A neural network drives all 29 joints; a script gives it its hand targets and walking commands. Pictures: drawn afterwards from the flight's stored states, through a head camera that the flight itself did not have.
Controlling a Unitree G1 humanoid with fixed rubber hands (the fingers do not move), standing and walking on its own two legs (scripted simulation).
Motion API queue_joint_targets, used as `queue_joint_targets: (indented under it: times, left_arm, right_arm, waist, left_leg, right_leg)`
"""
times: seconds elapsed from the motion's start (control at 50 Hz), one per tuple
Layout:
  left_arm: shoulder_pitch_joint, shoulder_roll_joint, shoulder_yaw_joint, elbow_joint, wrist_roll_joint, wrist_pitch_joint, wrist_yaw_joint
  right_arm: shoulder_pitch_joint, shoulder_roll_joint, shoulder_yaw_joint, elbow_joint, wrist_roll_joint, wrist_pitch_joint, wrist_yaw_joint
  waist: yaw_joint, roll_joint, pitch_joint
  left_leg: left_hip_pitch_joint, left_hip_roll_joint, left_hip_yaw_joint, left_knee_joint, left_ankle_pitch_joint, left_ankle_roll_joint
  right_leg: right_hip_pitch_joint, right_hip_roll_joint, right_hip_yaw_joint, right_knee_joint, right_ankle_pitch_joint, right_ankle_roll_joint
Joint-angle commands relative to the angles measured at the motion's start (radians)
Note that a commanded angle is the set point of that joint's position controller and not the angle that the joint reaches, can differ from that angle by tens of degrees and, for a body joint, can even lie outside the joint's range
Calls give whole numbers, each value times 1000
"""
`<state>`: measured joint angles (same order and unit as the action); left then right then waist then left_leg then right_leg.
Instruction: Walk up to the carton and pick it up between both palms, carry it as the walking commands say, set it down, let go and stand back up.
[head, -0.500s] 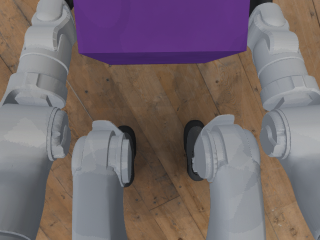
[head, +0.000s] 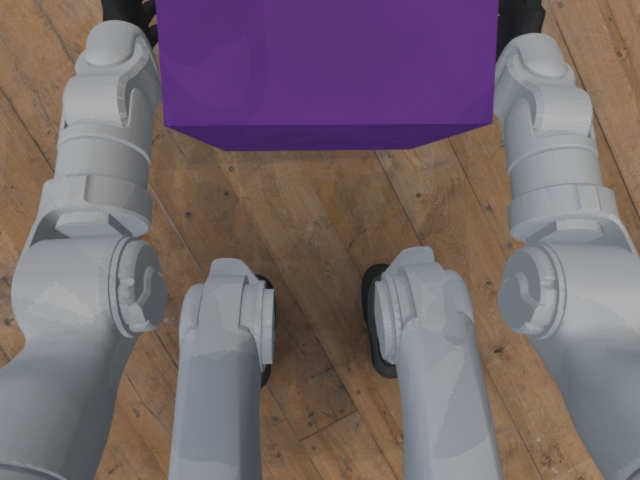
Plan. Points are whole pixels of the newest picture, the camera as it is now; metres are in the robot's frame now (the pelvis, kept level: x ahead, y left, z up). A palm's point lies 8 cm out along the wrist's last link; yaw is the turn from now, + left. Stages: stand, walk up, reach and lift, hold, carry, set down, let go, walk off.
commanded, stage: reach and lift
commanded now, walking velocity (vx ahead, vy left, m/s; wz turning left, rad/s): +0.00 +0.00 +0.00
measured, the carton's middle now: (322, 70) +0.53 -0.01 -0.18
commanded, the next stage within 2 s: none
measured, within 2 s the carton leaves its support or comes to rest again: neither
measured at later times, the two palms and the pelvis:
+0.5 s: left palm (89, 7) +0.54 +0.17 -0.04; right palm (555, 24) +0.52 -0.20 -0.04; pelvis +0.00 +0.00 +0.05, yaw +0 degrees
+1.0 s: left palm out of the picture +0.52 +0.17 +0.04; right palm (633, 0) +0.50 -0.19 +0.03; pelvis +0.01 +0.00 +0.11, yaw +0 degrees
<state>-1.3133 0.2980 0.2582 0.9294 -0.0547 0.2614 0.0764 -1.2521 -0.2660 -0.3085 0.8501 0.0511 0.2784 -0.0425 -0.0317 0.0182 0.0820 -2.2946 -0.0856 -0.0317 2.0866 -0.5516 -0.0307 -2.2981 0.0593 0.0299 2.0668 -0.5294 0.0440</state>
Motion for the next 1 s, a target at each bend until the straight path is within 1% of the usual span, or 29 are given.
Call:
queue_joint_targets:
  times: [0.0,0.1,0.12,0.16,0.22,0.3,0.48,0.62,0.82,0.98]
  left_arm:
    - [-603,-1009,-349,-198,-86,0,-268]
    - [-570,-1028,-356,-217,-77,13,-279]
    - [-556,-1013,-360,-222,-77,16,-273]
    - [-559,-1037,-369,-241,-77,21,-280]
    - [-545,-1046,-371,-248,-72,28,-282]
    - [-533,-1060,-385,-287,-71,40,-282]
    - [-489,-1074,-333,-233,-16,63,-299]
    - [-472,-1093,-297,-198,14,76,-316]
    - [-429,-1131,-312,-220,18,91,-329]
    - [-379,-1162,-332,-238,20,92,-331]
  right_arm:
    - [-679,945,387,-201,88,-13,238]
    - [-635,959,383,-212,69,0,241]
    - [-625,944,383,-219,65,2,234]
    - [-625,965,388,-235,65,6,239]
    - [-612,968,390,-242,60,12,241]
    - [-602,986,409,-287,66,24,241]
    - [-555,1008,377,-251,31,49,253]
    - [-546,1019,347,-233,4,60,264]
    - [-504,1055,358,-256,-3,76,274]
    - [-454,1078,372,-263,-4,77,282]
  waist:
    - [-12,13,-1260]
    - [-17,18,-1289]
    - [-18,16,-1298]
    - [-22,23,-1319]
    - [-22,23,-1326]
    - [-17,20,-1403]
    - [-5,15,-1304]
    - [-7,10,-1278]
    - [-8,12,-1328]
    - [-10,20,-1325]
  left_leg:
    - [600,-52,117,-187,289,15]
    - [604,-55,117,-213,322,9]
    - [616,-57,115,-223,327,8]
    - [628,-59,114,-232,336,6]
    - [636,-62,112,-250,345,4]
    - [686,-67,113,-282,371,3]
    - [689,-65,113,-375,303,7]
    - [708,-64,108,-437,258,12]
    - [789,-69,104,-507,281,11]
    - [857,-73,96,-561,304,7]
  right_leg:
    - [673,58,-119,-168,302,-37]
    - [696,65,-117,-192,340,-37]
    - [705,66,-119,-200,342,-37]
    - [718,70,-117,-210,352,-36]
    - [726,73,-116,-227,359,-36]
    - [778,81,-116,-257,385,-33]
    - [774,85,-112,-348,311,-30]
    - [796,84,-113,-407,266,-29]
    - [876,91,-114,-477,287,-26]
    - [923,95,-110,-533,306,-27]
